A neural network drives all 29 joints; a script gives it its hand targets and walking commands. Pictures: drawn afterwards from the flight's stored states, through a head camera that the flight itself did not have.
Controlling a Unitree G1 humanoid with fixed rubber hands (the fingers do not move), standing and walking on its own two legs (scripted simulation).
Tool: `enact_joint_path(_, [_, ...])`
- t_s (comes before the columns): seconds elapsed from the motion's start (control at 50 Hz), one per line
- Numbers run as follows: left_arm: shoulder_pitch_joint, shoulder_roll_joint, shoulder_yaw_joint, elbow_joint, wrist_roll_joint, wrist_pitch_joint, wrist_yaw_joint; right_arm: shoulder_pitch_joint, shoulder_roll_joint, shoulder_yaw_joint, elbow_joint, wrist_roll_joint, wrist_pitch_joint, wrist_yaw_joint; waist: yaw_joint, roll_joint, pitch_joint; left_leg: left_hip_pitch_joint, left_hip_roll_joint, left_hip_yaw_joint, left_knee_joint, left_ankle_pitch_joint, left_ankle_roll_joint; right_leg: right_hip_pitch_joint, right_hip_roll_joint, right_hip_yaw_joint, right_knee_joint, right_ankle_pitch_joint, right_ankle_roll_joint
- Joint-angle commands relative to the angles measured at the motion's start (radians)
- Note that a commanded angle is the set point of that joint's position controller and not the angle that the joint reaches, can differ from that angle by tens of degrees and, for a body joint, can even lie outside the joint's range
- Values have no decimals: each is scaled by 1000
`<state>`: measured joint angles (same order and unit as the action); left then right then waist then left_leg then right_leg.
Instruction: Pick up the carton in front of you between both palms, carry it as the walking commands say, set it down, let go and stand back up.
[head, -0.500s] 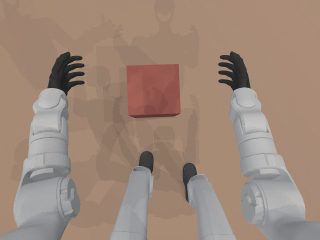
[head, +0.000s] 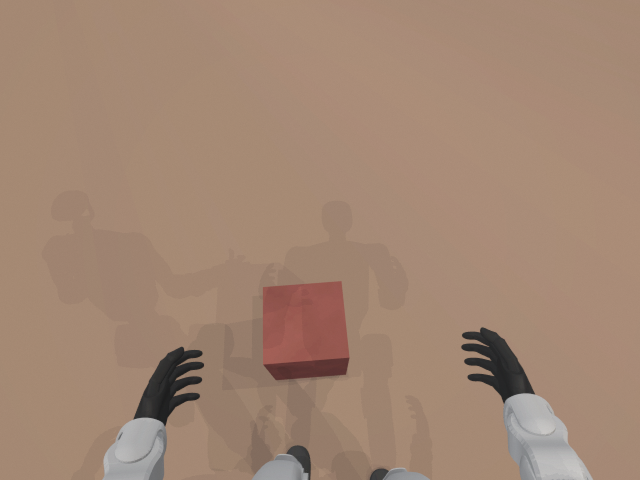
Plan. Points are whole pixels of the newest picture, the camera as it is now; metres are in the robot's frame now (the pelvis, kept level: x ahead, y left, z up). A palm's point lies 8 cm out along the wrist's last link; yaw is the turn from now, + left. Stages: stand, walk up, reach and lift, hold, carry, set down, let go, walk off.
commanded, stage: let go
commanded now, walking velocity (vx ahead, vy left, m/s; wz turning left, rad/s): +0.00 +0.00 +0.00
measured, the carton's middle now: (306, 333) +0.45 +0.08 -0.64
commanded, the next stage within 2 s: stand in 0.60 s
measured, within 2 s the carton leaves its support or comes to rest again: neither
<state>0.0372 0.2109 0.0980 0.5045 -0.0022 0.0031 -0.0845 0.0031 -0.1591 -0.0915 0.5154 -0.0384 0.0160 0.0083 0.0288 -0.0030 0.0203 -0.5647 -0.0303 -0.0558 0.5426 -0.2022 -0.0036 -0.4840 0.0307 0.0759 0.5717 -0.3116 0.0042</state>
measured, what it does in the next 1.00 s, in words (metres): stands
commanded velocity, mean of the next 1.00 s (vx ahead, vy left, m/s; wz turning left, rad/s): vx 0.00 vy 0.00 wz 0.00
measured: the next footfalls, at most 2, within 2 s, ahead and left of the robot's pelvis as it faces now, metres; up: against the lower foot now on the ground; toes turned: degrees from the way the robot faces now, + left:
none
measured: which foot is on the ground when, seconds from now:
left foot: down 0.00-1.00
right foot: down 0.00-1.00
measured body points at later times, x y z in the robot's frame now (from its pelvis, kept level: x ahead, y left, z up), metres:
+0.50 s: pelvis +0.03 -0.01 +0.01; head +0.04 -0.01 +0.46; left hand +0.20 +0.22 -0.07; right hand +0.20 -0.24 -0.06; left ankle +0.03 +0.12 -0.73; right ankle -0.03 -0.12 -0.73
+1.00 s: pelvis +0.04 +0.01 +0.01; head +0.05 +0.03 +0.46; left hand +0.19 +0.29 -0.10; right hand +0.18 -0.29 -0.08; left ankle +0.03 +0.12 -0.73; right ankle -0.03 -0.12 -0.73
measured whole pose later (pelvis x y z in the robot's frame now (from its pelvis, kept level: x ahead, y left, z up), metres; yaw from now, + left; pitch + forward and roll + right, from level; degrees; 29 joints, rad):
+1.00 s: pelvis +0.04 +0.01 +0.01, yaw -1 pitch +1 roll +0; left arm 0.21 0.35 0.05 0.68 0.03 0.02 0.02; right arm 0.15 -0.33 -0.04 0.78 -0.04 0.00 -0.02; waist 0.00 -0.04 0.01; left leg -0.23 -0.03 -0.02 0.52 -0.30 0.01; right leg -0.13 0.02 0.09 0.48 -0.36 0.01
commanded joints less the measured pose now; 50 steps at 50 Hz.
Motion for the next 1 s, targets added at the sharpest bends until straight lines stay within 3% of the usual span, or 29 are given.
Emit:
enact_joint_path(0.0, [64,95,2,-122,-8,-17,11,42,-85,1,-117,12,-26,10,-4,-14,-265,456,-10,41,-62,220,-16,100,0,-54,-160,173,25])
enact_joint_path(0.16, [149,104,-18,-170,5,37,14,162,-116,31,-154,34,16,37,-26,-54,-52,577,-33,58,-118,181,-15,172,-21,-36,-253,187,19])
enact_joint_path(0.28, [153,111,-17,-174,14,91,13,166,-123,37,-178,39,66,54,-24,-31,16,612,-41,62,-115,172,-14,196,-25,-39,-258,192,18])
enact_joint_path(0.5, [167,101,-27,-175,17,115,21,180,-137,22,-173,25,96,54,-26,-20,-13,625,-31,46,-121,286,-12,284,3,-47,-218,336,24])
enact_joint_path(0.52, [147,136,-13,-223,41,168,47,242,-135,22,-102,43,68,34,-28,2,-67,593,-56,52,-88,270,-24,327,-1,-38,-182,419,23])
enact_joint_path(0.54, [162,127,-30,-210,33,179,57,222,-140,29,-127,44,60,25,-33,-23,-65,576,-52,50,-83,267,-20,324,0,-38,-169,439,25])
enact_joint_path(0.58, [165,118,-40,-215,23,187,65,201,-139,36,-136,46,55,20,-21,-23,-59,550,-50,51,-79,266,-21,310,0,-40,-166,412,21])
enact_joint_path(0.6, [137,234,-2,-93,25,125,98,152,-256,15,-1,-16,41,-9,-7,-107,-1,400,51,19,-59,165,-23,232,-51,-9,-177,181,42])
enact_joint_path(0.64, [141,219,-4,-71,43,71,105,167,-260,6,31,-19,23,-24,-28,-64,-6,374,56,-4,-71,37,-12,222,-60,24,-189,21,20])
enact_joint_path(0.68, [131,203,-10,-42,45,45,101,145,-259,8,63,-15,4,-26,-28,-10,-10,355,67,-24,-89,-7,-6,224,-57,27,-171,2,7])
enact_joint_path(0.82, [142,238,-13,53,39,14,99,124,-282,14,148,-3,-22,-24,-26,20,-88,403,92,-41,-71,227,9,297,-70,33,-135,231,8])
enact_joint_path(0.98, [155,266,-22,126,35,2,111,125,-320,19,217,-1,-30,-33,-31,21,-100,455,105,-47,-67,335,18,314,-80,38,-134,315,6])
